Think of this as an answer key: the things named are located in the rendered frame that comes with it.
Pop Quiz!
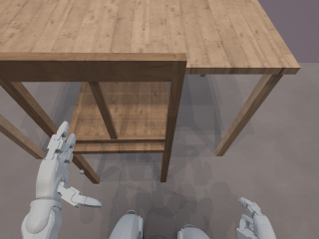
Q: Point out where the left robot hand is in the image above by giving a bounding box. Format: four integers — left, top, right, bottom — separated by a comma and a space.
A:
36, 121, 102, 208

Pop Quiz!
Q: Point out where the right robot hand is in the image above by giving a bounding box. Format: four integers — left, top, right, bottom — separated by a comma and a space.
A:
236, 197, 276, 239

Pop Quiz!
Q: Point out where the left robot thigh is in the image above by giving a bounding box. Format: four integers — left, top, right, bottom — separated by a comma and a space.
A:
109, 214, 144, 239

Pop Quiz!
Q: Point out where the robot thigh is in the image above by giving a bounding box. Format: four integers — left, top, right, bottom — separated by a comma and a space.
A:
177, 227, 210, 239
109, 214, 144, 239

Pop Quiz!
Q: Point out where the left robot forearm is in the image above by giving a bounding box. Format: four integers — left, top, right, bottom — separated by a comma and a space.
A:
21, 198, 63, 239

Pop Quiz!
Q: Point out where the right robot thigh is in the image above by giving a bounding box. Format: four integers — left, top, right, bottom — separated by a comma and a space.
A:
177, 227, 210, 239

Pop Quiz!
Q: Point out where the table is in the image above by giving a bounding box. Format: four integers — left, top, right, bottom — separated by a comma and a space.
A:
0, 0, 301, 159

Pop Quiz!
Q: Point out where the chair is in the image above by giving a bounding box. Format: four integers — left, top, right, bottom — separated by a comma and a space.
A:
0, 52, 187, 184

